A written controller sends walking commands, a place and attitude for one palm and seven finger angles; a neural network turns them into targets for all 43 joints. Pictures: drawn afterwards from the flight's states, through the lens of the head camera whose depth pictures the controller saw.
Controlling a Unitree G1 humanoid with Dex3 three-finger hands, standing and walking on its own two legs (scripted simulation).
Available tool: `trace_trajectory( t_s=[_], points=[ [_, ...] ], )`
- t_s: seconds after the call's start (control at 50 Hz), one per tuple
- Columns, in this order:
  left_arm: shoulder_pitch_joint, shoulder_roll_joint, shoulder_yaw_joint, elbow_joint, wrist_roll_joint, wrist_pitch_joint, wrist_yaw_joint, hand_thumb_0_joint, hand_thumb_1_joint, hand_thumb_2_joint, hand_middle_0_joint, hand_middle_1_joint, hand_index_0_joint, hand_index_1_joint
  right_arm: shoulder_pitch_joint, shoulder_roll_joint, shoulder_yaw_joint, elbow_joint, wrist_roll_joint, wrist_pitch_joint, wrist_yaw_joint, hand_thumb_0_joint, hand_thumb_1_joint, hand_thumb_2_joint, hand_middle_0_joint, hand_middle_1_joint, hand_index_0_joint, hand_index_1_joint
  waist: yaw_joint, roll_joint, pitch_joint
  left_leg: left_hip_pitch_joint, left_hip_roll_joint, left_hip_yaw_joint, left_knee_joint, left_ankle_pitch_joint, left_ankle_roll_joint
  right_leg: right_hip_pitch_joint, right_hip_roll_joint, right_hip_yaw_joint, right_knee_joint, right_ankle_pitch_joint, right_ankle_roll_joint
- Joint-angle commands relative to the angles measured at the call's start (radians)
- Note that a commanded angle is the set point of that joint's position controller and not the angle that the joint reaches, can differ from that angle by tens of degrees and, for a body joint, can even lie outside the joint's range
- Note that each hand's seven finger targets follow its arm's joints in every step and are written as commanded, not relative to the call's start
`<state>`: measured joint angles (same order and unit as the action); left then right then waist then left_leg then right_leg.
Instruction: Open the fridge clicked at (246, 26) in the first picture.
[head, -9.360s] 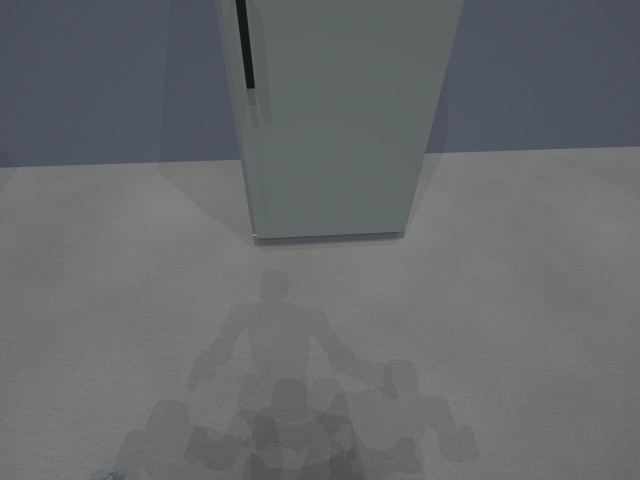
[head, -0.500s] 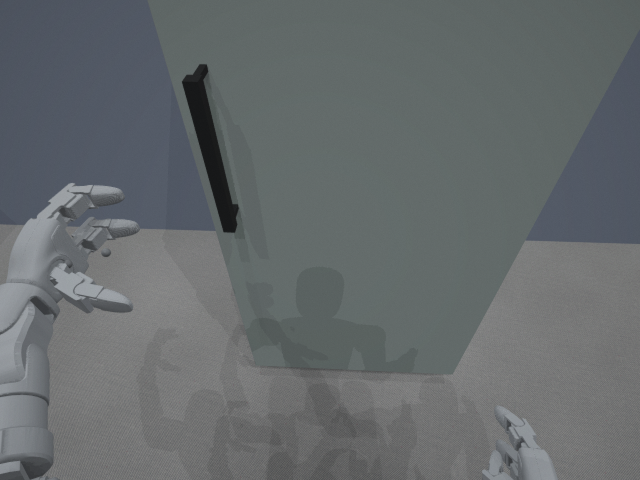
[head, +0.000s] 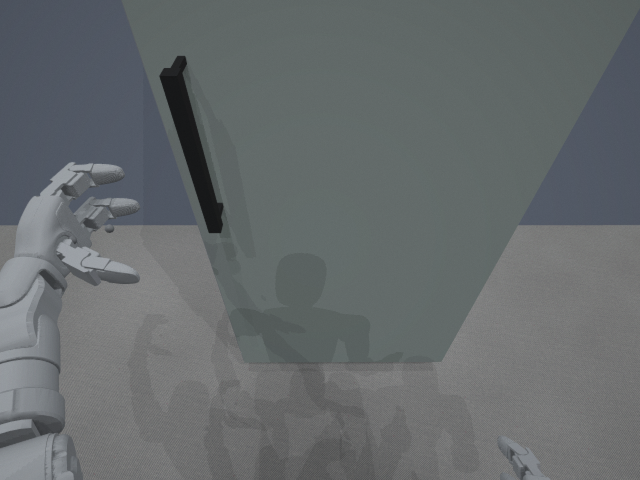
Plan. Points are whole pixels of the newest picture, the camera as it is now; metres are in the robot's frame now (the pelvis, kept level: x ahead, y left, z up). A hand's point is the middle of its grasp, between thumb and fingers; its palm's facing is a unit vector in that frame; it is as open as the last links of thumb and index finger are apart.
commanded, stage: move the hooked fingers beside the handle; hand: left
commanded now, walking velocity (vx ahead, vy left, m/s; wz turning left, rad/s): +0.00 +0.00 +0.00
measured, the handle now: (200, 156) +0.53 +0.21 +0.13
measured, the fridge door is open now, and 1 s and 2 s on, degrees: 0 0 0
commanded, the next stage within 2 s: none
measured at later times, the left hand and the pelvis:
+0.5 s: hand (132, 194) +0.43 +0.27 +0.14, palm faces +0.06 -1.00 +0.01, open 14.0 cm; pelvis +0.00 +0.00 -0.01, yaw +0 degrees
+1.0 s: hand (142, 175) +0.47 +0.27 +0.13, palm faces +0.04 -1.00 +0.01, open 14.0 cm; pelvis +0.01 +0.01 -0.01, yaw -2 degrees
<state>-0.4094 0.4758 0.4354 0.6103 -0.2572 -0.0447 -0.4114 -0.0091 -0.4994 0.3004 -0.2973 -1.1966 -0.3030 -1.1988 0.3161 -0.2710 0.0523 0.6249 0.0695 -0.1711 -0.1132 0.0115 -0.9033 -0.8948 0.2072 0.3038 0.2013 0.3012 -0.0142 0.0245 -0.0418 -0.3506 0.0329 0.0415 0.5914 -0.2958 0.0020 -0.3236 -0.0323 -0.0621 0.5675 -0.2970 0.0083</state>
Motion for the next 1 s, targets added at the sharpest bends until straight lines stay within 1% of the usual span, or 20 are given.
trace_trajectory(
  t_s=[0.0, 0.08, 0.14, 0.18, 0.22, 0.28, 0.3, 0.32, 0.36, 0.4, 0.44, 0.52, 0.56, 0.62, 0.68, 0.8, 0.84, 0.88, 0.92, 0.98],
  points=[
    [-0.448, 0.284, 0.038, -0.154, -0.018, -0.073, 0.003, 0.000, -0.500, 0.300, -0.300, -1.200, -0.300, -1.200, -0.033, -0.150, -0.058, -0.121, 0.000, -0.038, -0.012, 0.000, -0.900, -0.900, 0.200, 0.300, 0.200, 0.300, -0.016, 0.057, -0.220, 0.138, -0.023, -0.054, -0.068, 0.212, 0.023, 0.005, 0.044, 0.010, -0.066, 0.233, -0.030],
    [-0.528, 0.284, 0.016, -0.121, -0.005, -0.088, 0.002, 0.000, -0.500, 0.300, -0.300, -1.200, -0.300, -1.200, -0.020, -0.153, -0.062, -0.113, -0.003, -0.026, -0.012, 0.000, -0.900, -0.900, 0.200, 0.300, 0.200, 0.300, -0.022, 0.073, -0.266, 0.156, -0.024, -0.056, -0.055, 0.229, 0.024, -0.002, 0.043, 0.014, -0.056, 0.247, -0.032],
    [-0.525, 0.314, 0.043, -0.041, -0.001, -0.094, 0.006, 0.000, -0.500, 0.300, -0.300, -1.200, -0.300, -1.200, -0.005, -0.158, -0.062, -0.109, -0.004, -0.010, -0.006, 0.000, -0.900, -0.900, 0.200, 0.300, 0.200, 0.300, -0.018, 0.018, -0.265, 0.125, -0.022, -0.055, -0.047, 0.242, 0.025, 0.009, 0.044, 0.014, -0.049, 0.269, -0.031],
    [-0.588, 0.329, 0.036, -0.001, 0.008, -0.101, 0.005, 0.000, -0.500, 0.300, -0.300, -1.200, -0.300, -1.200, 0.002, -0.161, -0.062, -0.100, -0.003, 0.000, -0.006, 0.000, -0.900, -0.900, 0.200, 0.300, 0.200, 0.300, -0.031, 0.042, -0.249, 0.109, -0.023, -0.051, -0.041, 0.224, 0.025, -0.013, 0.042, 0.017, -0.046, 0.259, -0.030],
    [-0.611, 0.366, 0.060, 0.007, 0.013, -0.122, 0.006, 0.000, -0.500, 0.300, -0.300, -1.200, -0.300, -1.200, 0.016, -0.166, -0.066, -0.100, -0.008, 0.009, -0.004, 0.000, -0.900, -0.900, 0.200, 0.300, 0.200, 0.300, -0.018, 0.042, -0.291, 0.109, -0.024, -0.055, -0.031, 0.266, 0.024, 0.018, 0.042, 0.018, -0.032, 0.289, -0.036],
    [-0.630, 0.318, 0.016, -0.010, 0.021, -0.142, 0.003, 0.000, -0.500, 0.300, -0.300, -1.200, -0.300, -1.200, 0.024, -0.160, -0.069, -0.106, -0.008, 0.018, 0.003, 0.000, -0.900, -0.900, 0.200, 0.300, 0.200, 0.300, -0.028, 0.109, -0.340, 0.155, -0.021, -0.053, -0.016, 0.324, 0.020, -0.002, 0.045, 0.019, -0.020, 0.328, -0.034],
    [-0.644, 0.322, 0.019, 0.015, 0.019, -0.143, 0.004, 0.000, -0.500, 0.300, -0.300, -1.200, -0.300, -1.200, 0.035, -0.163, -0.071, -0.098, -0.009, 0.021, 0.004, 0.000, -0.900, -0.900, 0.200, 0.300, 0.200, 0.300, -0.036, 0.071, -0.324, 0.143, -0.019, -0.056, -0.015, 0.309, 0.022, -0.011, 0.047, 0.016, -0.023, 0.320, -0.032],
    [-0.611, 0.339, 0.042, 0.072, 0.010, -0.138, 0.003, 0.000, -0.500, 0.300, -0.300, -1.200, -0.300, -1.200, 0.045, -0.168, -0.072, -0.094, -0.010, 0.029, 0.003, 0.000, -0.900, -0.900, 0.200, 0.300, 0.200, 0.300, -0.029, 0.011, -0.302, 0.106, -0.020, -0.052, -0.013, 0.300, 0.027, 0.010, 0.047, 0.017, -0.025, 0.326, -0.032],
    [-0.644, 0.390, 0.068, 0.139, 0.018, -0.133, -0.003, 0.000, -0.500, 0.300, -0.300, -1.200, -0.300, -1.200, 0.053, -0.178, -0.070, -0.090, -0.007, 0.042, 0.003, 0.000, -0.900, -0.900, 0.200, 0.300, 0.200, 0.300, -0.036, 0.000, -0.275, 0.054, -0.022, -0.044, -0.018, 0.246, 0.029, -0.004, 0.044, 0.024, -0.026, 0.307, -0.025],
    [-0.697, 0.411, 0.062, 0.161, 0.037, -0.145, -0.006, 0.000, -0.500, 0.300, -0.300, -1.200, -0.300, -1.200, 0.063, -0.181, -0.073, -0.086, -0.009, 0.051, 0.004, 0.000, -0.900, -0.900, 0.200, 0.300, 0.200, 0.300, -0.045, 0.036, -0.276, 0.045, -0.025, -0.042, -0.012, 0.223, 0.031, -0.024, 0.042, 0.028, -0.024, 0.280, -0.025],
    [-0.718, 0.457, 0.092, 0.120, 0.043, -0.179, -0.006, 0.000, -0.500, 0.300, -0.300, -1.200, -0.300, -1.200, 0.071, -0.181, -0.076, -0.094, -0.013, 0.059, 0.006, 0.000, -0.900, -0.900, 0.200, 0.300, 0.200, 0.300, -0.034, 0.073, -0.358, 0.071, -0.025, -0.040, 0.002, 0.277, 0.031, 0.014, 0.044, 0.036, -0.006, 0.330, -0.027],
    [-0.766, 0.434, 0.066, 0.200, 0.027, -0.208, -0.027, 0.000, -0.500, 0.300, -0.300, -1.200, -0.300, -1.200, 0.098, -0.185, -0.076, -0.071, -0.011, 0.076, 0.003, 0.000, -0.900, -0.900, 0.200, 0.300, 0.200, 0.300, -0.061, 0.032, -0.321, 0.043, -0.020, -0.041, 0.012, 0.250, 0.034, -0.015, 0.049, 0.032, -0.009, 0.307, -0.026],
    [-0.793, 0.430, 0.045, 0.223, 0.043, -0.205, -0.037, 0.000, -0.500, 0.300, -0.300, -1.200, -0.300, -1.200, 0.104, -0.186, -0.077, -0.067, -0.010, 0.081, 0.003, 0.000, -0.900, -0.900, 0.200, 0.300, 0.200, 0.300, -0.068, 0.095, -0.332, 0.055, -0.023, -0.042, 0.016, 0.243, 0.032, -0.054, 0.050, 0.035, -0.006, 0.293, -0.025],
    [-0.811, 0.454, 0.053, 0.294, 0.050, -0.200, -0.034, 0.000, -0.500, 0.300, -0.300, -1.200, -0.300, -1.200, 0.128, -0.195, -0.077, -0.058, -0.015, 0.092, 0.001, 0.000, -0.900, -0.900, 0.200, 0.300, 0.200, 0.300, -0.079, 0.042, -0.305, 0.018, -0.020, -0.049, 0.020, 0.217, 0.035, -0.072, 0.051, 0.030, -0.007, 0.259, -0.025],
    [-0.892, 0.458, 0.036, 0.289, 0.065, -0.211, -0.030, 0.000, -0.500, 0.300, -0.300, -1.200, -0.300, -1.200, 0.143, -0.196, -0.079, -0.050, -0.017, 0.098, 0.001, 0.000, -0.900, -0.900, 0.200, 0.300, 0.200, 0.300, -0.098, 0.078, -0.345, 0.036, -0.018, -0.052, 0.032, 0.219, 0.035, -0.098, 0.052, 0.036, -0.002, 0.256, -0.019],
    [-0.875, 0.546, 0.092, 0.374, 0.086, -0.218, -0.026, 0.000, -0.500, 0.300, -0.300, -1.200, -0.300, -1.200, 0.176, -0.203, -0.076, -0.051, -0.022, 0.124, 0.007, 0.000, -0.900, -0.900, 0.200, 0.300, 0.200, 0.300, -0.089, 0.068, -0.367, -0.010, -0.017, -0.050, 0.048, 0.244, 0.034, -0.084, 0.055, 0.036, 0.018, 0.286, -0.018],
    [-0.827, 0.578, 0.129, 0.359, 0.090, -0.226, -0.028, 0.000, -0.500, 0.300, -0.300, -1.200, -0.300, -1.200, 0.181, -0.203, -0.079, -0.068, -0.025, 0.131, 0.013, 0.000, -0.900, -0.900, 0.200, 0.300, 0.200, 0.300, -0.061, 0.079, -0.417, 0.001, -0.018, -0.045, 0.053, 0.286, 0.033, -0.051, 0.057, 0.036, 0.032, 0.324, -0.020],
    [-0.801, 0.539, 0.104, 0.337, 0.086, -0.226, -0.035, 0.000, -0.500, 0.300, -0.300, -1.200, -0.300, -1.200, 0.177, -0.197, -0.079, -0.080, -0.025, 0.139, 0.019, 0.000, -0.900, -0.900, 0.200, 0.300, 0.200, 0.300, -0.063, 0.098, -0.411, 0.013, -0.017, -0.039, 0.057, 0.315, 0.031, -0.065, 0.061, 0.031, 0.035, 0.342, -0.020],
    [-0.792, 0.536, 0.107, 0.344, 0.070, -0.224, -0.041, 0.000, -0.500, 0.300, -0.300, -1.200, -0.300, -1.200, 0.187, -0.200, -0.083, -0.083, -0.024, 0.150, 0.017, 0.000, -0.900, -0.900, 0.200, 0.300, 0.200, 0.300, -0.075, 0.047, -0.393, 0.002, -0.012, -0.039, 0.060, 0.314, 0.035, -0.065, 0.065, 0.028, 0.033, 0.344, -0.019],
    [-0.827, 0.507, 0.085, 0.276, 0.065, -0.228, -0.046, 0.000, -0.500, 0.300, -0.300, -1.200, -0.300, -1.200, 0.180, -0.197, -0.086, -0.088, -0.023, 0.153, 0.020, 0.000, -0.900, -0.900, 0.200, 0.300, 0.200, 0.300, -0.081, 0.116, -0.408, 0.050, -0.010, -0.043, 0.060, 0.319, 0.031, -0.104, 0.069, 0.026, 0.030, 0.324, -0.019]
  ],
)
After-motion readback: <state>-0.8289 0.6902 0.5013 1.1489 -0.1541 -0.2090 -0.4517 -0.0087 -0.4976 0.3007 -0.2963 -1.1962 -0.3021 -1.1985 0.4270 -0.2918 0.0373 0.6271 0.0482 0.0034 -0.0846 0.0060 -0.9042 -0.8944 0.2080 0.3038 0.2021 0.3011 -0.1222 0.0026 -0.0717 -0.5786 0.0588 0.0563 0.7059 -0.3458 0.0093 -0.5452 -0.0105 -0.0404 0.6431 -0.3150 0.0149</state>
